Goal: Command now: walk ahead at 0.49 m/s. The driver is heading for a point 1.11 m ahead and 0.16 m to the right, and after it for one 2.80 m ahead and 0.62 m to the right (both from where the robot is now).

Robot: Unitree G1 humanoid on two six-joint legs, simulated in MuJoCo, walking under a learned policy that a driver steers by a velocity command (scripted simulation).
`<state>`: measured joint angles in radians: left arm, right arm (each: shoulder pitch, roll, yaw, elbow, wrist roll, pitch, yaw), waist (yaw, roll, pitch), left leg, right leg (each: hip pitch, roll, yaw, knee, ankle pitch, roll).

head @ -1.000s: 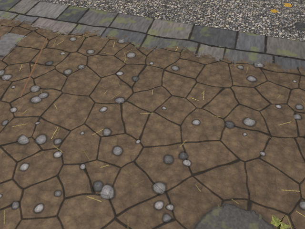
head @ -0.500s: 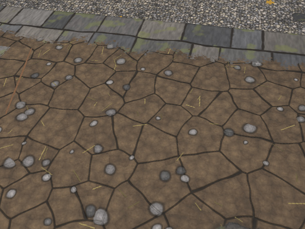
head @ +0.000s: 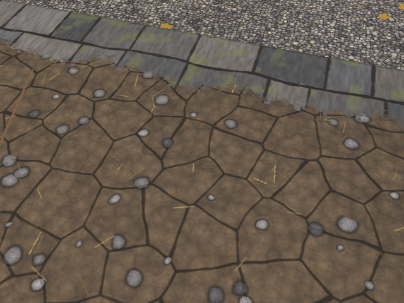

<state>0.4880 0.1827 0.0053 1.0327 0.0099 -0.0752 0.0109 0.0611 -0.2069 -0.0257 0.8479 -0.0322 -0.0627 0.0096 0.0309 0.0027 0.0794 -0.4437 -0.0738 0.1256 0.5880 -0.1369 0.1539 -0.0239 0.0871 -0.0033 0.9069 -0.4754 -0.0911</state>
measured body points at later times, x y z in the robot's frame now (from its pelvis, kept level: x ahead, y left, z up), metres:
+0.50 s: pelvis +0.27 -0.03 +0.01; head +0.31 -0.04 +0.46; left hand +0.49 +0.17 -0.09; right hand +0.16 -0.26 -0.13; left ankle +0.10 +0.05 -0.71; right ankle +0.41 -0.12 -0.71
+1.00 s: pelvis +0.54 -0.04 +0.02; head +0.57 -0.04 +0.47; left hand +0.44 +0.18 -0.12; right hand +0.74 -0.25 -0.09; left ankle +0.70 +0.07 -0.69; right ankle +0.41 -0.12 -0.71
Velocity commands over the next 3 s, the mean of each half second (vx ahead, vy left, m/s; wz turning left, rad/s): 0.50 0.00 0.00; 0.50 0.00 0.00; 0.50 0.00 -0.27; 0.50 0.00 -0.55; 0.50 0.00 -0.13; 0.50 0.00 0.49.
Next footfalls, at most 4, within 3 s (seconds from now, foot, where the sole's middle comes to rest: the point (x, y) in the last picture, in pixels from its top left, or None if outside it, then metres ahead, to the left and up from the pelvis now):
0.52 right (256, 302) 0.45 -0.12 -0.75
1.08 left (201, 216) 0.75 0.06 -0.75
1.64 right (251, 160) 1.00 -0.13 -0.75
2.18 left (246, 97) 1.36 -0.12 -0.75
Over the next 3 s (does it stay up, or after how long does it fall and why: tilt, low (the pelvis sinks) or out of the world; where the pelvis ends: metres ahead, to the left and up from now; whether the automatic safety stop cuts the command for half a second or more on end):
stays up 1.48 -0.31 0.03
